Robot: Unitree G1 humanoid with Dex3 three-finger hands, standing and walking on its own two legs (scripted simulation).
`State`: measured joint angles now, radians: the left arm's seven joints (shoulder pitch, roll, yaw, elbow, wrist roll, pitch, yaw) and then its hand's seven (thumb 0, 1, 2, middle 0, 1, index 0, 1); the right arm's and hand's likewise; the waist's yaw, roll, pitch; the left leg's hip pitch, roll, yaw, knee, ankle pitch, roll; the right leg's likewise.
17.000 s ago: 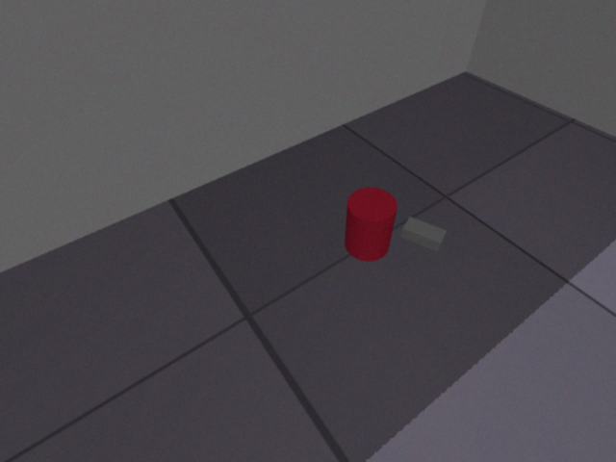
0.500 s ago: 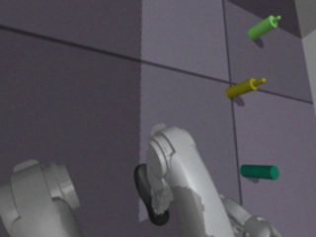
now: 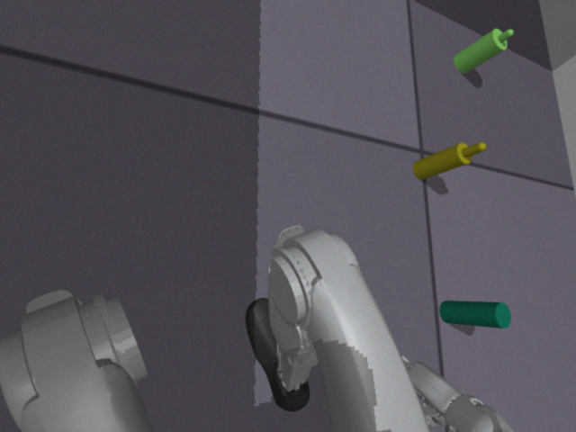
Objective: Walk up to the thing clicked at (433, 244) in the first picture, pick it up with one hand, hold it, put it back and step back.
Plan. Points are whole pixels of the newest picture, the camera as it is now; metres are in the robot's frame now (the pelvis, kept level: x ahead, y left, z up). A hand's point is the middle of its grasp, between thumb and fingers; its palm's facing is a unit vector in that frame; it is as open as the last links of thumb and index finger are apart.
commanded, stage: close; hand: left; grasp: from above
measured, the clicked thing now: out of the picture +0.41 +0.39 -0.26
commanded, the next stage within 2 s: settle in 0.16 s
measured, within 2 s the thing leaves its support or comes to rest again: leaves its support in 0.58 s
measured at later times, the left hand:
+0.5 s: hand out of the picture +0.40 +0.38 -0.23, palm faces -0.44 -0.17 -0.88, open 10.7 cm
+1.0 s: hand out of the picture +0.39 +0.39 -0.14, palm faces -0.46 -0.12 -0.88, open 10.7 cm
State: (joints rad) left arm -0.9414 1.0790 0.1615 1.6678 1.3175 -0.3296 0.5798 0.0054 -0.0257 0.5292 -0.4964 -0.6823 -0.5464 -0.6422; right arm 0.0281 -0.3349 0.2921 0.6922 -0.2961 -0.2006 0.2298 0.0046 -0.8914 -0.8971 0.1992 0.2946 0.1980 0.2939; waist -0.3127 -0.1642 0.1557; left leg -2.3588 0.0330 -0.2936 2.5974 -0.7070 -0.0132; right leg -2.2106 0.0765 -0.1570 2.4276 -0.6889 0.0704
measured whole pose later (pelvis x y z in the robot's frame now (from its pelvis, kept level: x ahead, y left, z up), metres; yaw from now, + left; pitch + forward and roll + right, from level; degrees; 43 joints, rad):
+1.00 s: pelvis +0.00 +0.00 +0.03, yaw +4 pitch +31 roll -11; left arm -0.87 0.87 0.11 1.36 1.23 -0.23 0.31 0.01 -0.09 0.55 -0.62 -0.56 -0.68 -0.50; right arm 0.06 -0.30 0.13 0.68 -0.16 -0.10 0.22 0.01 -0.90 -0.90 0.20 0.29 0.20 0.29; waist -0.21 -0.03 0.00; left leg -2.35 0.03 -0.20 2.47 -0.67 0.00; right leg -2.22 0.04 -0.10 2.36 -0.69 0.06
